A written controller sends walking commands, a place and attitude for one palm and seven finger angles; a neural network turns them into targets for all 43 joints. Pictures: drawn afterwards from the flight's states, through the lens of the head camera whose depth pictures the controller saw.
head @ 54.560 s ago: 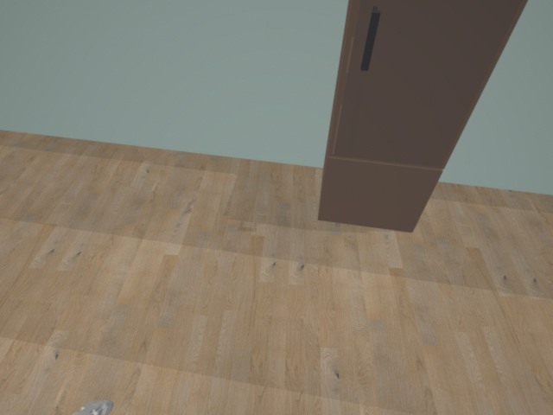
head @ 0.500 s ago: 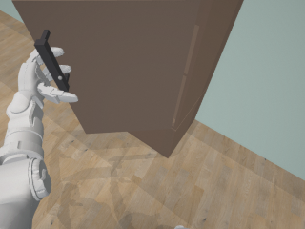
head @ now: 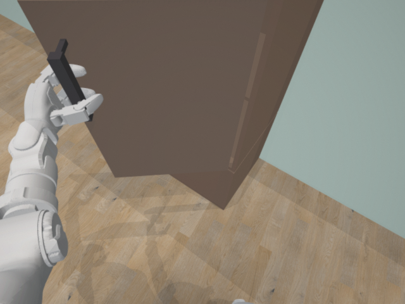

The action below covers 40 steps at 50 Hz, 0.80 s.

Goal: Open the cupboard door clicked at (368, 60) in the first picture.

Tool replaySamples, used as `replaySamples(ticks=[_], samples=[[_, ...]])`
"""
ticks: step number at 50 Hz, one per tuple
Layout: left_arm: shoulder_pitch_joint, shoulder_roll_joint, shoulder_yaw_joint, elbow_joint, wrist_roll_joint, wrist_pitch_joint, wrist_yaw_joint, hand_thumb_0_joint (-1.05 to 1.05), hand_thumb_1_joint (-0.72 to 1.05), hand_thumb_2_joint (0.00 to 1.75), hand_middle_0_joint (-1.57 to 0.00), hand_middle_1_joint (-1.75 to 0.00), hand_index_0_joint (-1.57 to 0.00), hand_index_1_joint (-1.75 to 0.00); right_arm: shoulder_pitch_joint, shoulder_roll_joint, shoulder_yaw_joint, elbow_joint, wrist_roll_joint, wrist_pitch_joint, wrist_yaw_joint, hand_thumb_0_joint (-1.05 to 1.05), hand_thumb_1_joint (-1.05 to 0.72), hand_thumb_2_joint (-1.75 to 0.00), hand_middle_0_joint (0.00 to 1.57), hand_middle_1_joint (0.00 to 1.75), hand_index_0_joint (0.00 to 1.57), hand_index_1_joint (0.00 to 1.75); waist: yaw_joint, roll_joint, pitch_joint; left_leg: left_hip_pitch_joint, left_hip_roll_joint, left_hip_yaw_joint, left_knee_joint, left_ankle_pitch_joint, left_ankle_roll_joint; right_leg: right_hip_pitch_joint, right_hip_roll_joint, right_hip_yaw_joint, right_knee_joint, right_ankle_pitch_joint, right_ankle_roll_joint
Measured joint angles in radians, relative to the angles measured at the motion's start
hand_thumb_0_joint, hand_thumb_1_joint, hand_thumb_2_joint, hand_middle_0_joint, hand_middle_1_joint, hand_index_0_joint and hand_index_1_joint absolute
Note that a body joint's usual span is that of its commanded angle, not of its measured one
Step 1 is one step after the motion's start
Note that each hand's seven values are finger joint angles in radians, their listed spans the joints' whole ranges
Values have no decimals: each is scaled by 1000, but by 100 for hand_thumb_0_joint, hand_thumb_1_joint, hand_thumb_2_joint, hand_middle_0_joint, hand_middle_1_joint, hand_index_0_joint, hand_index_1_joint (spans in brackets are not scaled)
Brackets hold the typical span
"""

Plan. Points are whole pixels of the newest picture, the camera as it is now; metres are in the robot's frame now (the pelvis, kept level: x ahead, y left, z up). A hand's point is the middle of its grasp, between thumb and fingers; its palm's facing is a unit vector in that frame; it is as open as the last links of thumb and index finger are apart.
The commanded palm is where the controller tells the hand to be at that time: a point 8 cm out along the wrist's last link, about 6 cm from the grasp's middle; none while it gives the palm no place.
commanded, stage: close the thumb around the handle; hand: left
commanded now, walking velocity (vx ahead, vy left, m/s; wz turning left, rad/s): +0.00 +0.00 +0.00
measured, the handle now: (75, 83) +0.52 +0.24 +0.13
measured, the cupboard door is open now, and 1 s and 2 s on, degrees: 40 63 82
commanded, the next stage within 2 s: pull the door open along its arc in 0.24 s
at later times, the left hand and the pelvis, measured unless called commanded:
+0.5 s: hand (82, 105) +0.46 +0.22 +0.12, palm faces +0.06 -1.00 +0.00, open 5.7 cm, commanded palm +0.42 +0.27 +0.12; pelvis +0.00 +0.00 +0.00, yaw -1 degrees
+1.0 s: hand (101, 165) +0.33 +0.16 +0.13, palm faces +0.21 -0.97 +0.08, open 6.3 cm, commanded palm +0.26 +0.23 +0.12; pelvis +0.02 -0.01 +0.01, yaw -1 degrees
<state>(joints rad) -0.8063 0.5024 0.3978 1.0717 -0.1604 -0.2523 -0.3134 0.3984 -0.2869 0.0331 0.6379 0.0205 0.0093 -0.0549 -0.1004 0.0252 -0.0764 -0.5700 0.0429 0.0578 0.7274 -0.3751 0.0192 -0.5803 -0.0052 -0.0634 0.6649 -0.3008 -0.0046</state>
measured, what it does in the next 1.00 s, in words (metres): stands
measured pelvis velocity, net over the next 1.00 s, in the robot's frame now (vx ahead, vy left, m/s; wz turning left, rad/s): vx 0.02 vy -0.01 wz -0.02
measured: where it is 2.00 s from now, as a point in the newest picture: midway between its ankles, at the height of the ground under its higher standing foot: outside the picture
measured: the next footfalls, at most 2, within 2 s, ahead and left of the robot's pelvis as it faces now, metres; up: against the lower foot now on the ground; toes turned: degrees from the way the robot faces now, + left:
none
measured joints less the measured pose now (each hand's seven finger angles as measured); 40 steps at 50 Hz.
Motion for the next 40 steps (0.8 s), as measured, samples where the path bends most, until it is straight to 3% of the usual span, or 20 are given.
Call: replaySamples(ticks=[8,24,31,40], samples=[[-8,-9,4,11,8,2,25,1,70,82,-37,-133,-38,-133,-10,4,3,0,-2,-4,3,1,-90,-90,20,30,21,30,-2,-4,2,3,-1,0,-1,3,0,1,-1,1,2,1,-1],[14,-1,13,-6,7,-4,16,1,73,81,-35,-135,-36,-135,-13,1,3,-9,0,-6,-2,1,-90,-90,20,30,21,30,-2,-1,2,5,3,6,-6,5,-4,-3,4,7,3,3,-5],[157,-39,16,-161,-35,27,7,0,73,77,-34,-135,-35,-135,-5,-3,-6,-34,12,2,5,1,-90,-90,20,30,21,30,12,10,-11,51,8,24,-35,2,-5,32,11,25,-18,2,-4],[481,-156,-26,-544,-105,106,14,0,72,74,-33,-134,-31,-131,-47,10,-16,-79,27,-12,21,1,-91,-90,20,30,20,30,47,19,-28,162,5,44,-95,4,-7,125,13,45,-55,-2,-2]])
